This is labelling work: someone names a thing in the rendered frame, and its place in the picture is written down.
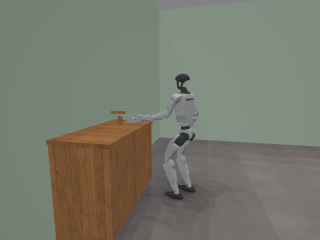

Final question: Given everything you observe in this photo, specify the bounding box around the robot left forearm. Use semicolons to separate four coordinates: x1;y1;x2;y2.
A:
144;111;168;121

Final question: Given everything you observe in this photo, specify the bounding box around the robot right upper arm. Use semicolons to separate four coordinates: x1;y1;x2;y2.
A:
191;93;199;117

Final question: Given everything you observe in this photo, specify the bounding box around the counter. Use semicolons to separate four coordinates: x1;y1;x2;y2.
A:
46;111;153;240

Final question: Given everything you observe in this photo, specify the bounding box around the robot right forearm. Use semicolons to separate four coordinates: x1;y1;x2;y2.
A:
188;115;199;128

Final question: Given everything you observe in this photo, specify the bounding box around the robot left upper arm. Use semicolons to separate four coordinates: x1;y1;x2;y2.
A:
164;93;182;118

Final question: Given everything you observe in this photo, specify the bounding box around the humanoid robot head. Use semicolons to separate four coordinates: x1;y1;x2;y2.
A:
175;73;191;94

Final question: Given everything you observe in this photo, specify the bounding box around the robot left hand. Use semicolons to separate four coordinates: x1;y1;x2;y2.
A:
126;114;145;123

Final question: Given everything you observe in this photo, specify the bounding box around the humanoid robot torso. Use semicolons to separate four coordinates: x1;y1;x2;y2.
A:
175;92;193;141

